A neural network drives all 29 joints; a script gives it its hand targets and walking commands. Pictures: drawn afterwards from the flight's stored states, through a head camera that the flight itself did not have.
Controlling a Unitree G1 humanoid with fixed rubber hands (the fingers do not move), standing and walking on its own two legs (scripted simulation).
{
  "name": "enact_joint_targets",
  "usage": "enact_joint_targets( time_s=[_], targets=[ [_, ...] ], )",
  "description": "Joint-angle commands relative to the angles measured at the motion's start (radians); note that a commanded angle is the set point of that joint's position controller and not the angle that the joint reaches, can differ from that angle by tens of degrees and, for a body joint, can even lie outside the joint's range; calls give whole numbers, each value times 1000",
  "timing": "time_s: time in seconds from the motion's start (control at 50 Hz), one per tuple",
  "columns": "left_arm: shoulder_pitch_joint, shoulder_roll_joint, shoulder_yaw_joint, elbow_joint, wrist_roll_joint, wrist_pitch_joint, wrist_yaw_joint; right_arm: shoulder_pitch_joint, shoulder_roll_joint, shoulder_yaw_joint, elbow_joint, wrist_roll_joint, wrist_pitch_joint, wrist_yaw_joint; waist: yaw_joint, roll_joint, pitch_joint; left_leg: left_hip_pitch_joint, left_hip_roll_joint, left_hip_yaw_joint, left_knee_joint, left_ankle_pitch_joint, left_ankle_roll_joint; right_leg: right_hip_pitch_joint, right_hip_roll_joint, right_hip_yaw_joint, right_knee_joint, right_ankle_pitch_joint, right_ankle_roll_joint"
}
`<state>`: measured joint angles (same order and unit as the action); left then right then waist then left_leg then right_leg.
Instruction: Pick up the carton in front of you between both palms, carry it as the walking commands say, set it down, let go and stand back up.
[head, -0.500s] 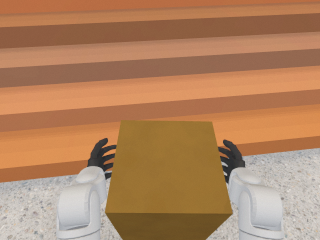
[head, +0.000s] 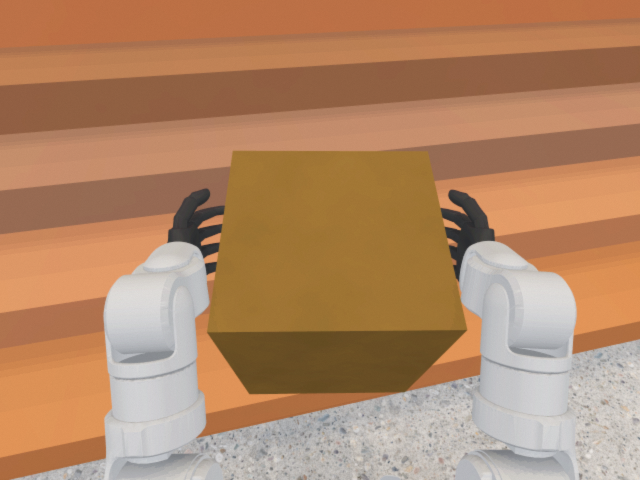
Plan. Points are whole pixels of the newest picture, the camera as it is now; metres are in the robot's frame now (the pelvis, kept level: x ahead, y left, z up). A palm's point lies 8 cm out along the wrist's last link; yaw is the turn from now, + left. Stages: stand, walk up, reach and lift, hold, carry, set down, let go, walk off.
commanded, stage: carry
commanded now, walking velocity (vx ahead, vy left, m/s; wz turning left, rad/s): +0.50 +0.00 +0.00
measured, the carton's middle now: (329, 285) +0.35 -0.01 +0.09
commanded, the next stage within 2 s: none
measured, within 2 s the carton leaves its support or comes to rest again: neither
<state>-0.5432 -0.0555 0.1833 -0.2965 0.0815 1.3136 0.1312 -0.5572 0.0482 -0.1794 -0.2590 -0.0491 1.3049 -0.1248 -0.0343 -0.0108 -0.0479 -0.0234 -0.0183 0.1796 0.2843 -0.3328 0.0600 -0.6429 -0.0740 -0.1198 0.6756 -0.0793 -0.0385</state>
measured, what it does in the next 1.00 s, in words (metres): climbs: right foot, then left foot 0.16 m higher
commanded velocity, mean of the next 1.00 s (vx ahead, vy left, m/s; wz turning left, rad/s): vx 0.50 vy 0.00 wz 0.00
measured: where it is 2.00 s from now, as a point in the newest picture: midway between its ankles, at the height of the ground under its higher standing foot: (186, 148)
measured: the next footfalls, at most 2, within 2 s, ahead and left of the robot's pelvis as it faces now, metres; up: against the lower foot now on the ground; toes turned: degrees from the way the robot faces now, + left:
right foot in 0.10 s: +0.26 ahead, -0.09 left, +0.00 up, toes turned -6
left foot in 0.70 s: +0.70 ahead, +0.10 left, +0.16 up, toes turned -4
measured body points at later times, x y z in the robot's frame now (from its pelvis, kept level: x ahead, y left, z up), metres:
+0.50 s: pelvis +0.31 -0.02 -0.01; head +0.42 -0.02 +0.43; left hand +0.72 +0.14 +0.12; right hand +0.73 -0.16 +0.12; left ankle +0.35 +0.09 -0.63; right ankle +0.22 -0.08 -0.74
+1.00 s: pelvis +0.69 +0.12 +0.17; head +0.79 +0.11 +0.61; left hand +1.10 +0.18 +0.26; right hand +1.04 -0.11 +0.27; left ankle +0.67 +0.12 -0.57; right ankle +0.70 +0.01 -0.36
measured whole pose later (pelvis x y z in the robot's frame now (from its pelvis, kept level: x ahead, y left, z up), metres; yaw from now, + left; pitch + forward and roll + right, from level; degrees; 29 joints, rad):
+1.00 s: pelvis +0.69 +0.12 +0.17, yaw -6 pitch +5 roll -5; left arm -0.67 -0.12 0.31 -0.13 0.17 1.18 0.09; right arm -0.71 0.06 -0.27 -0.03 -0.03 1.17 -0.14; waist -0.17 0.07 0.15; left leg -0.27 -0.14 -0.07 0.43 -0.17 0.17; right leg -0.94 0.10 -0.08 1.66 -0.43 -0.06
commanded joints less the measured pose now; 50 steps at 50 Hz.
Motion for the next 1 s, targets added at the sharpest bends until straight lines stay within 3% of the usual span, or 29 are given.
enact_joint_targets(
  time_s=[0.0, 0.06, 0.08, 0.1, 0.12, 0.14, 0.18, 0.2, 0.34, 0.38, 0.42, 0.48, 0.52, 0.56, 0.58, 0.6, 0.62, 0.64, 0.66, 0.68, 0.7, 0.72, 0.76, 0.78, 0.82, 0.9, 0.92, 0.94, 0.98],
  targets=[
    [-760, -740, -651, 85, -435, 25, -211, -737, 728, 630, 70, 435, 22, 230, -8, 153, -175, 117, 217, -79, 25, 621, 89, 49, 47, -48, -80, 52, -33],
    [-868, -762, -582, 209, -450, 42, -212, -866, 759, 577, 159, 431, 42, 213, 66, 132, -300, 104, 172, 16, 340, 886, 33, 358, 144, -127, -201, 32, -56],
    [-895, -771, -553, 248, -452, 45, -215, -909, 771, 561, 186, 428, 47, 208, 113, 68, -392, 1, 150, 19, 553, 716, 11, 567, 91, -67, -200, 0, -54],
    [-928, -776, -526, 289, -453, 48, -216, -956, 791, 540, 221, 426, 50, 204, 122, -69, -475, -192, 88, -6, 757, 406, 3, 749, -111, 245, -175, 5, -88],
    [-986, -785, -514, 309, -463, 41, -219, -1003, 833, 525, 228, 427, 52, 200, 109, -343, -524, -528, -84, -84, 1043, -154, -27, 952, -287, 641, -278, 79, -246],
    [-1013, -857, -514, 332, -491, 40, -226, -1071, 843, 502, 242, 417, 50, 193, 101, -272, -532, -625, -33, -203, 1160, -167, 5, 980, -279, 623, -280, 59, -251],
    [-1122, -953, -496, 300, -523, 24, -239, -1135, 927, 485, 246, 415, 41, 182, 112, -76, -479, -671, 24, -216, 1081, -71, 17, 890, -219, 444, -257, 242, -201],
    [-1177, -992, -504, 268, -538, 19, -242, -1146, 952, 475, 243, 405, 35, 177, 102, -49, -468, -660, 47, -219, 1008, -37, 12, 850, -210, 390, -268, 315, -184],
    [-1143, -1056, -506, 177, -502, -12, -228, -1006, 994, 459, 231, 302, -9, 151, 102, -109, -536, -728, 36, -115, 732, 10, -14, 977, -179, 217, -216, 672, -160],
    [-1090, -1031, -527, 132, -476, -25, -224, -980, 978, 486, 179, 285, -26, 150, 114, -151, -558, -766, 12, -57, 814, 6, -7, 1015, -156, 161, -143, 759, -164],
    [-1054, -994, -554, 78, -449, -36, -219, -965, 959, 515, 119, 278, -35, 150, 142, -169, -550, -944, 26, -55, 930, -34, 14, 1139, -176, 212, -115, 788, -191],
    [-987, -944, -604, 40, -434, -36, -209, -924, 919, 554, 76, 278, -31, 160, 204, -157, -504, -1351, 53, -132, 1311, -236, 49, 1371, -271, 373, -96, 770, -254],
    [-989, -939, -655, 39, -458, -27, -214, -910, 909, 575, 92, 274, -27, 167, 287, -138, -388, -1906, -1, -209, 1861, -648, 64, 1678, -362, 521, -39, 1023, -309],
    [-970, -912, -663, 62, -485, -21, -224, -898, 854, 569, 119, 263, -17, 168, 349, -110, -269, -2169, -46, -277, 2110, -934, 81, 1750, -381, 522, -89, 1105, -270],
    [-963, -919, -680, 74, -514, -17, -227, -864, 801, 541, 143, 259, -11, 163, 307, -51, -220, -2077, -19, -269, 1897, -1003, 105, 1628, -314, 415, -188, 1044, -180],
    [-979, -917, -676, 69, -532, -20, -230, -854, 770, 522, 136, 235, -11, 156, 258, -15, -166, -1871, 24, -226, 1630, -931, 92, 1414, -269, 314, -302, 884, -107],
    [-1016, -919, -670, 79, -555, -16, -238, -805, 743, 497, 133, 210, -14, 146, 108, 126, -232, -1119, 39, -28, 1065, -560, 98, 892, -123, 85, -423, 1041, -52],
    [-1014, -946, -682, 76, -586, -23, -246, -802, 721, 499, 124, 193, -18, 143, -18, -21, -446, -301, -90, 116, 943, -105, 80, 429, -101, 83, -394, 1365, -108],
    [-1032, -990, -701, 39, -605, -26, -253, -833, 748, 517, 105, 209, -26, 143, -194, -232, -608, 109, -150, 110, 968, 138, 57, 278, -119, 38, -63, 1726, -123],
    [-1109, -1002, -701, 11, -600, -26, -262, -911, 793, 531, 17, 274, -36, 145, -299, -89, -648, 159, -89, -144, 534, 336, 84, 344, -48, 56, 552, 1064, -42],
    [-1082, -979, -690, 22, -567, -33, -269, -884, 838, 563, 30, 316, -46, 151, -225, 257, -752, 181, 124, -804, 325, 847, 219, 250, 242, 240, 1021, -242, 26],
    [-969, -961, -648, 64, -530, -35, -260, -846, 871, 588, 45, 336, -51, 158, -126, 249, -965, 260, 263, -1085, 327, 1167, 267, 293, 333, 466, 1256, -197, 3],
    [-858, -938, -603, 67, -438, -47, -233, -902, 985, 678, -38, 423, -57, 186, -53, 103, -783, 172, 227, -862, 327, 889, 149, 155, 269, 380, 1223, -139, 7],
    [-861, -930, -590, 65, -393, -57, -219, -966, 1032, 703, -59, 455, -64, 203, -52, 72, -712, 120, 213, -826, 286, 704, 159, 90, 229, 328, 1202, -122, 4],
    [-813, -931, -586, 60, -321, -81, -201, -980, 1100, 742, -61, 511, -75, 235, -77, 86, -659, 163, 183, -754, 247, 599, 172, -49, 204, 277, 1204, -177, -16],
    [-702, -899, -565, 170, -205, -138, -190, -945, 1148, 783, 37, 548, -101, 290, -78, -35, -520, 403, 165, -560, 219, 1011, 70, -326, 151, 123, 964, -315, -14],
    [-680, -898, -562, 210, -188, -151, -187, -931, 1144, 774, 75, 544, -110, 300, -84, -26, -510, 410, 156, -529, 209, 1200, 27, -345, 156, 61, 918, -344, -10],
    [-656, -893, -559, 246, -176, -158, -185, -912, 1135, 764, 115, 531, -117, 309, -105, 48, -507, 465, 158, -528, 208, 1272, 37, -430, 171, 16, 986, -370, -15],
    [-665, -914, -581, 292, -186, -159, -185, -852, 1108, 726, 209, 500, -125, 323, -146, 114, -456, 492, 155, -577, 207, 1254, 60, -596, 163, -21, 1105, -428, -33]
  ],
)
